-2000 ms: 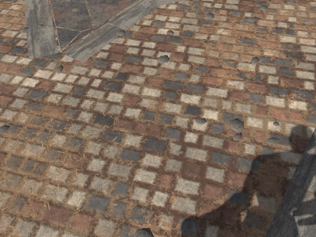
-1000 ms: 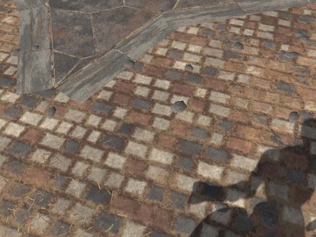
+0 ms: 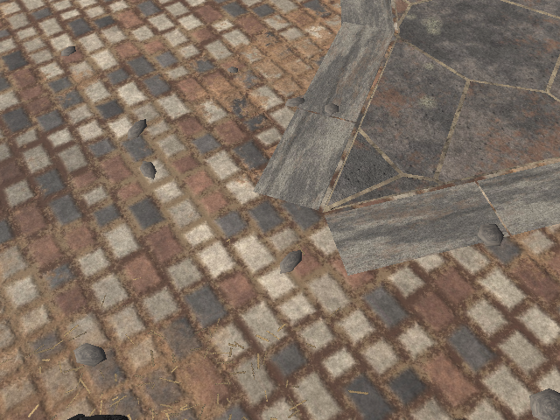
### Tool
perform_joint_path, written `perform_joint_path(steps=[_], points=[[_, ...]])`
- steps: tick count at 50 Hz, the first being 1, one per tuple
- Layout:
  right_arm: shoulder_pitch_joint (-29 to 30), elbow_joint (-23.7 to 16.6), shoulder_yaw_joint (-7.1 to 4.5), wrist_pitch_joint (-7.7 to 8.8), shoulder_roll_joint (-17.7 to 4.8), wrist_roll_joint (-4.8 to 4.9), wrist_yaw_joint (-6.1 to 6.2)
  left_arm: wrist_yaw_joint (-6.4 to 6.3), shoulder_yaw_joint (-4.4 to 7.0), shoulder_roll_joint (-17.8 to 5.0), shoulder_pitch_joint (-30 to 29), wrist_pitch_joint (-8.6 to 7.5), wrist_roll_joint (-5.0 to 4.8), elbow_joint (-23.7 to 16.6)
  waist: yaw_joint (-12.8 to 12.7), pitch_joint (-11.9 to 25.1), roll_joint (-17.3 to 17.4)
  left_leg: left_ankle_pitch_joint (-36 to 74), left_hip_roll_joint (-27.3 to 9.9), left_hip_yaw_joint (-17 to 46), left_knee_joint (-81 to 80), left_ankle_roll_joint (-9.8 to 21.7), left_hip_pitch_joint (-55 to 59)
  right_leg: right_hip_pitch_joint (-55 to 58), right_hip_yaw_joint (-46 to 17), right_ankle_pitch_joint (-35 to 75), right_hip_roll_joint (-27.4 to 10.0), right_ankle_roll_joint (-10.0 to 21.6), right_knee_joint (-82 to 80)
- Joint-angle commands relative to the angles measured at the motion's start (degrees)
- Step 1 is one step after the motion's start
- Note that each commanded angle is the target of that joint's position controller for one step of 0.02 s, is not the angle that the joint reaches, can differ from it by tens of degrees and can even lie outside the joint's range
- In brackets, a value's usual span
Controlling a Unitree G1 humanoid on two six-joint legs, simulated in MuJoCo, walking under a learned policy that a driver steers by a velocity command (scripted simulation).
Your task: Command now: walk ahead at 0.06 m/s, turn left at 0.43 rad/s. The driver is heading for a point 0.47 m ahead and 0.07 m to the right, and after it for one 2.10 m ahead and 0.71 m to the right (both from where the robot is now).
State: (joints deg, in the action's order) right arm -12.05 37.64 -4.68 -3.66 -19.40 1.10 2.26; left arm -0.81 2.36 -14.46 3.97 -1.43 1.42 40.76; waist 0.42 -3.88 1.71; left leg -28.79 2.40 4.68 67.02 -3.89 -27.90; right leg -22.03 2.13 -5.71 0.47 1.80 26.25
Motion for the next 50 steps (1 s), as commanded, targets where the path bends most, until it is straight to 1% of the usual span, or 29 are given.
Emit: perform_joint_path(steps=[1,3,7,9,10,11,12,13,14,16,17,19,20,21,22,23,26,37,38,39,40,41,42,43,44,45,47,49,50], points=[[-4.6,-3.2,-0.73,0.15,-2.4,-0.36,0.21,-0.48,2.17,-8.5,-0.5,0.25,0.04,-2.6,0.6,8.8,-9.8,1.7,-2.3,-1.6,-5.4,-0.7,0.6,8.7,-11.4,9.4,-13.4,11.9,-10.4],[-3.3,-3.5,-0.08,0.66,-1.7,-0.93,-0.03,-0.31,2.43,-9.2,-0.6,0.35,-0.48,-2.2,0.0,10.8,-9.6,2.8,-3.4,-2.0,-12.6,-0.1,3.9,10.1,-10.2,11.7,-14.5,12.7,-9.7],[-2.1,-3.1,0.17,0.98,-2.5,-0.87,-0.99,0.18,2.70,-10.8,0.5,1.13,-1.38,-0.8,-1.0,11.2,-10.7,7.4,-3.3,-3.8,-25.0,1.6,9.7,10.6,-10.3,5.4,-15.4,12.4,-9.4],[-4.3,-1.6,0.17,1.11,-2.0,-1.14,-1.55,0.39,2.29,-10.4,-0.1,1.53,-2.18,-0.1,0.9,10.1,-10.0,14.8,-2.0,-5.9,-36.7,3.5,16.3,7.7,-9.1,0.5,-14.2,10.1,-7.3],[-4.5,-1.3,0.07,1.14,-2.5,-1.49,-1.67,0.54,1.85,-9.2,1.8,1.51,-2.50,1.0,1.1,9.5,-9.3,17.4,-2.0,-5.1,-41.9,5.1,20.4,4.9,-8.1,-2.9,-12.8,7.3,-6.0],[-4.3,-2.1,-0.16,1.09,-4.8,-2.14,-1.45,0.97,1.04,-6.9,3.8,1.18,-1.95,1.7,0.4,9.4,-4.3,21.0,-7.6,2.3,-46.0,7.7,24.3,0.9,-5.6,-8.2,-10.1,2.6,-1.6],[-0.8,-3.3,-0.73,0.79,-9.0,-2.54,-0.92,1.57,0.09,-3.5,6.1,0.51,-0.02,0.9,-3.8,9.1,9.6,24.6,-17.5,13.5,-47.5,13.2,22.4,-2.8,1.9,-16.8,-3.0,-2.8,5.4],[1.3,-3.6,0.02,1.47,-5.9,-3.32,-1.30,1.06,0.60,-5.8,1.4,0.42,0.01,0.5,-0.3,7.3,10.2,17.8,-19.0,15.3,-50.7,16.8,13.3,1.1,-0.9,-19.3,-2.6,-3.9,8.3],[4.0,-3.6,0.76,2.43,-3.8,-3.69,-1.50,0.89,0.99,-6.9,0.8,0.58,-0.54,0.8,-1.3,5.4,8.4,13.8,-16.2,12.7,-51.0,15.4,11.5,3.0,-1.9,-16.5,-2.9,-3.9,8.9],[5.5,-2.7,1.30,3.87,-2.2,-2.83,-1.67,0.55,0.87,-6.2,2.3,0.94,-0.08,2.6,-2.1,4.8,8.8,16.0,-12.2,7.9,-48.7,11.6,12.6,5.5,-1.8,-9.2,-2.7,-4.3,4.3],[4.9,-2.0,1.45,4.28,-2.1,-2.51,-1.72,0.58,0.78,-6.3,2.9,1.02,0.25,2.9,-2.3,4.8,8.4,19.6,-11.3,6.8,-47.4,10.6,12.9,7.5,-2.5,-5.0,-3.2,-4.6,1.8],[2.5,-0.9,1.76,4.51,-1.3,-2.41,-1.95,0.82,0.50,-7.1,4.2,0.77,-0.01,3.4,-2.0,6.4,5.7,19.8,-9.1,5.7,-45.3,8.6,14.3,11.7,-3.5,3.0,-4.8,-4.5,-1.3],[0.5,-0.7,1.80,4.40,-1.0,-2.45,-2.00,0.83,0.93,-9.1,4.3,0.75,-0.54,4.3,-0.5,5.7,2.8,18.3,-7.9,5.0,-46.0,7.8,13.4,11.4,-3.1,0.6,-4.6,-3.7,-0.3],[0.9,-0.3,1.92,4.21,-1.3,-2.52,-1.95,0.98,0.97,-8.5,4.6,0.76,-0.77,5.1,-1.2,4.5,1.2,17.0,-7.5,4.3,-45.7,7.3,13.9,9.9,-3.1,-1.6,-4.4,-3.1,-0.9],[1.4,-0.3,1.78,4.12,-1.7,-2.42,-1.91,1.05,0.65,-7.4,4.2,0.72,-0.65,5.5,-1.3,3.7,0.1,17.1,-7.1,3.9,-45.0,7.3,14.1,9.6,-3.1,-1.6,-4.3,-3.1,-1.5],[1.6,-0.1,1.71,4.07,-1.7,-2.28,-1.81,1.00,0.60,-7.3,3.8,0.68,-0.45,6.0,-1.1,3.5,-0.9,18.3,-7.0,3.6,-44.6,7.5,14.4,9.5,-3.3,-0.7,-4.3,-3.4,-1.8],[1.6,0.5,1.63,3.86,-1.4,-2.18,-1.49,0.59,0.51,-7.1,4.5,0.42,-0.67,7.8,-1.2,4.7,-1.8,22.7,-6.3,2.7,-43.9,7.6,15.6,10.7,-3.4,1.3,-4.5,-3.8,-2.0],[0.9,5.3,1.30,4.01,-0.5,-1.85,-1.36,-0.87,0.56,-7.5,4.6,0.91,-1.05,13.0,-1.5,5.0,-1.1,26.8,-5.2,1.0,-44.4,7.1,16.7,12.7,-3.3,2.1,-4.6,-3.7,-1.9],[-0.2,6.3,1.26,3.94,-0.5,-1.78,-1.23,-0.95,0.44,-7.0,5.4,1.04,-1.06,13.8,-1.5,6.1,-0.5,21.1,-4.8,0.8,-45.3,7.3,17.1,13.1,-2.2,-2.3,-3.7,-3.6,-1.4],[-0.8,6.9,0.91,3.74,-1.3,-1.51,-1.06,-1.04,0.49,-6.8,5.4,1.16,-1.31,14.3,-1.1,5.1,0.6,11.4,-4.8,1.6,-46.5,8.2,16.7,11.4,-0.5,-8.8,-2.2,-3.4,0.5],[-1.7,7.3,0.29,3.53,-3.1,-1.15,-0.93,-1.09,0.60,-6.8,4.6,1.10,-1.64,14.2,-0.2,3.2,2.6,-1.2,-6.1,4.4,-48.9,9.9,15.9,7.7,1.6,-15.5,-0.5,-3.1,4.2],[-3.1,7.7,-0.15,3.58,-4.5,-0.92,-0.85,-1.05,0.58,-6.5,2.8,0.73,-1.81,13.4,1.0,0.4,5.2,-11.2,-9.8,10.1,-52.8,12.3,15.7,2.1,2.4,-18.5,0.5,-2.7,8.5],[-4.2,8.0,-0.54,3.94,-5.8,-0.67,-0.79,-0.83,0.55,-6.5,0.8,0.05,-2.18,12.2,1.8,-2.4,7.7,-16.4,-14.3,16.6,-56.5,15.1,16.0,-3.0,1.9,-19.2,0.1,-1.7,12.3],[-5.4,8.6,-0.78,4.65,-6.3,-0.52,-0.65,-0.49,0.59,-6.5,-0.7,-0.82,-2.58,11.3,2.4,-4.3,9.0,-16.3,-17.8,21.6,-58.5,17.2,15.8,-6.3,-0.6,-20.1,-1.9,-0.4,16.4],[-5.9,8.9,-0.76,5.48,-5.9,-0.65,-0.57,0.00,0.84,-7.0,-1.1,-1.67,-3.10,10.9,2.4,-5.1,9.0,-12.9,-19.8,23.8,-59.0,18.5,18.1,-10.3,-2.7,-22.5,-3.6,0.8,20.0],[-5.8,9.0,-0.69,6.13,-5.3,-0.57,-0.60,0.58,0.93,-7.1,-0.9,-2.49,-3.46,10.8,2.2,-4.9,8.3,-8.9,-20.8,23.7,-58.6,18.8,21.2,-13.3,-3.9,-24.4,-5.1,1.9,21.0],[-3.7,8.7,-0.77,6.57,-5.1,0.32,-0.74,1.72,0.83,-6.7,0.2,-3.83,-3.51,11.4,0.9,-3.0,5.1,-1.0,-18.8,18.1,-57.3,16.9,23.2,-10.4,-3.3,-21.9,-5.8,3.0,14.5],[-0.2,8.2,-1.01,6.21,-6.0,0.80,-1.10,2.33,0.95,-5.8,5.7,-4.29,-2.95,14.4,-2.6,0.4,3.9,6.5,-13.7,9.1,-54.2,14.1,15.6,6.1,1.6,-9.2,-2.3,2.1,4.4],[-0.2,8.4,-0.83,6.01,-5.2,0.54,-1.28,2.33,1.49,-6.2,11.0,-4.04,-2.57,17.0,-4.6,2.5,3.3,8.0,-11.4,6.1,-50.7,13.0,10.6,15.9,3.5,-4.4,0.4,0.9,2.7]])
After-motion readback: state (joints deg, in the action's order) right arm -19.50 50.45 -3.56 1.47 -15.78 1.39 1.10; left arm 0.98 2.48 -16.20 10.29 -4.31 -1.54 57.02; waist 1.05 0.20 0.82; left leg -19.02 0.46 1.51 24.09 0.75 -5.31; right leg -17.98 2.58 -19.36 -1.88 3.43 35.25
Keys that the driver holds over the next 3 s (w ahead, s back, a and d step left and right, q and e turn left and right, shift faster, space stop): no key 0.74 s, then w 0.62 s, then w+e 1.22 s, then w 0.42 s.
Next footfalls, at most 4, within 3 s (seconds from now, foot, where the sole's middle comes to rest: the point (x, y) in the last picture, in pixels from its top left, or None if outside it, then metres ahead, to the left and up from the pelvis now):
0.22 left None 0.06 0.14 -0.77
1.52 left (240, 383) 0.52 0.14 -0.77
2.04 right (357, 289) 0.77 -0.16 -0.77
2.54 left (327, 185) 1.12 -0.10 -0.77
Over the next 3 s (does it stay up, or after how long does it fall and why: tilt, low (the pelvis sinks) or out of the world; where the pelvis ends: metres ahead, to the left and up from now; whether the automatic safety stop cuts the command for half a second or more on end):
stays up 1.10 -0.26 0.00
